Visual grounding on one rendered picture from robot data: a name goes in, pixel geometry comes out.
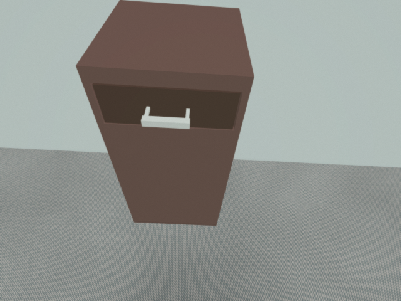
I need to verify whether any drawer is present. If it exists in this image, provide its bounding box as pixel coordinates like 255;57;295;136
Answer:
93;83;241;129

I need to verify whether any handle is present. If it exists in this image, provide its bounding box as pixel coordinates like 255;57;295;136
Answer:
141;107;190;129

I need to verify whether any cabinet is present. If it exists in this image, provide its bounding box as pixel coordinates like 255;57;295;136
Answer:
76;0;254;226

